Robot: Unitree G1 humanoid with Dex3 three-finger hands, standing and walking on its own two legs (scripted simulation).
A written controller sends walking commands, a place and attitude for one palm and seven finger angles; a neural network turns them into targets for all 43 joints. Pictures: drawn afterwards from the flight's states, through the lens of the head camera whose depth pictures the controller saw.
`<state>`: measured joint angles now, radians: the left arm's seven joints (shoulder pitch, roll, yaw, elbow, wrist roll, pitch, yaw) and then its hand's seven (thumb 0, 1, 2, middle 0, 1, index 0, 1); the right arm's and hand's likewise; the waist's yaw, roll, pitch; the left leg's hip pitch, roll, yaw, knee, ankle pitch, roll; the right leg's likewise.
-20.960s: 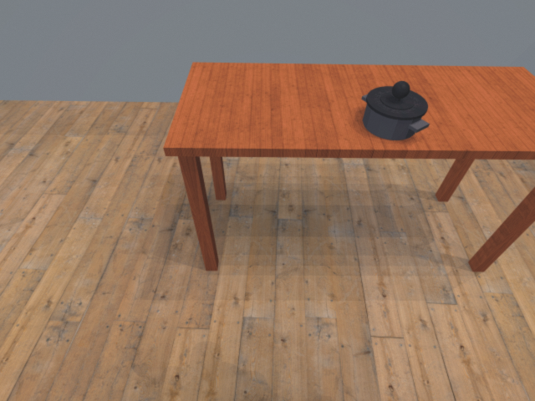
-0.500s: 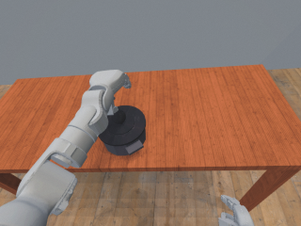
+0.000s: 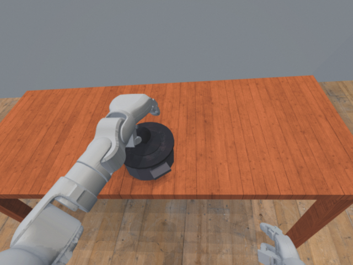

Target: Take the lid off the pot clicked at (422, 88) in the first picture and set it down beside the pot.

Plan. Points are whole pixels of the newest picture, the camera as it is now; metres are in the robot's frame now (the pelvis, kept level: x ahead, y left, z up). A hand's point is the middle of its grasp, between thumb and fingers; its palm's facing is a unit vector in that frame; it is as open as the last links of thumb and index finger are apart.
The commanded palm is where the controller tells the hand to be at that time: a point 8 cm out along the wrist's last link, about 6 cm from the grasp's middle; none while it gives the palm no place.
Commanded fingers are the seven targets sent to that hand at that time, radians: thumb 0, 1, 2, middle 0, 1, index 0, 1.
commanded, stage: move the open hand above the knob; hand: left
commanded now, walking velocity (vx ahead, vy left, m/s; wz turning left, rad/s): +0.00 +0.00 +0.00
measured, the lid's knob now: (142, 135) +0.44 +0.12 +0.04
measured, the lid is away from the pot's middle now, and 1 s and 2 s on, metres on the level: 0.00 0.00 0.00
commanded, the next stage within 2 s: lower the open fingers around the knob in 0.10 s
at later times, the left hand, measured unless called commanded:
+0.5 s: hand (131, 130) +0.40 +0.13 +0.10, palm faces -0.27 -0.04 -0.96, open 10.4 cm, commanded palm +0.39 +0.13 +0.16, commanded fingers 0.00 -0.33 1.42 -0.81 -0.08 -0.81 -0.08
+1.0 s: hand (131, 137) +0.41 +0.14 +0.07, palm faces -0.28 -0.08 -0.96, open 10.4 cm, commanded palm +0.39 +0.14 +0.13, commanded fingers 0.00 -0.33 1.42 -0.81 -0.08 -0.81 -0.08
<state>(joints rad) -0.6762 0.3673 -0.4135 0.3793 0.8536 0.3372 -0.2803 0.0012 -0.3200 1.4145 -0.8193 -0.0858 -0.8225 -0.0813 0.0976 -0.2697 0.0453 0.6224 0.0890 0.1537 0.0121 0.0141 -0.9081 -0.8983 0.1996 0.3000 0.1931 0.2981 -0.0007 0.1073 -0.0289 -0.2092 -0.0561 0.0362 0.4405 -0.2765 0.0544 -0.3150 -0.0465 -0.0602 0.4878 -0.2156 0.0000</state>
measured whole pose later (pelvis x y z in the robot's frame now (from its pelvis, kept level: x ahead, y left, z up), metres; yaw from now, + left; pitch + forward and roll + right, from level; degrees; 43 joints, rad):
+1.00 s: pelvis +0.01 +0.01 +0.00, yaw -1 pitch +5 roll +0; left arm -0.62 0.34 -0.34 0.54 0.86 0.25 -0.17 0.00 -0.32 1.41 -0.82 -0.09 -0.82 -0.08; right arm 0.14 -0.26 0.04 0.64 0.09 0.15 0.00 0.01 -0.91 -0.90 0.20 0.30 0.19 0.30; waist -0.01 0.09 -0.05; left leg -0.24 -0.05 0.05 0.44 -0.28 0.06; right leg -0.34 -0.04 -0.04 0.47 -0.21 0.01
